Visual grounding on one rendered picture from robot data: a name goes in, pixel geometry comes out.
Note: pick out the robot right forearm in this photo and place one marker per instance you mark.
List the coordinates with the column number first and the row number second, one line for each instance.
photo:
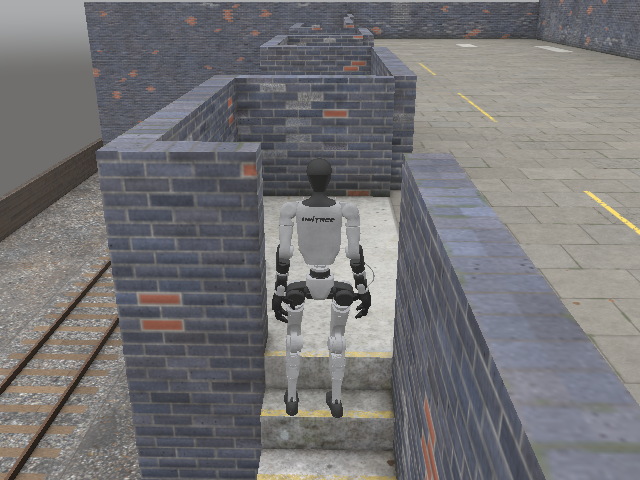
column 359, row 273

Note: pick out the left robot hand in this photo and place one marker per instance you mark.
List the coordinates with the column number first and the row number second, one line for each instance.
column 276, row 306

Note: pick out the robot right thigh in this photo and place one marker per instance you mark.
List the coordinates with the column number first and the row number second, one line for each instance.
column 342, row 297

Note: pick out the right robot hand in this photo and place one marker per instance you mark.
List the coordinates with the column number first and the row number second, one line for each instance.
column 366, row 303

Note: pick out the robot left forearm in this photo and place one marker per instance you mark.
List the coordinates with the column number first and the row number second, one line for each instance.
column 282, row 273

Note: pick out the humanoid robot head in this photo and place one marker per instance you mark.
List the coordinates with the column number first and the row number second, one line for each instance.
column 319, row 174

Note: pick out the left robot upper arm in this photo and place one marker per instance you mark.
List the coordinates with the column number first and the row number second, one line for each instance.
column 287, row 212

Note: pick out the right robot upper arm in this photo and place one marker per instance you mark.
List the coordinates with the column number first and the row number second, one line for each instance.
column 351, row 213

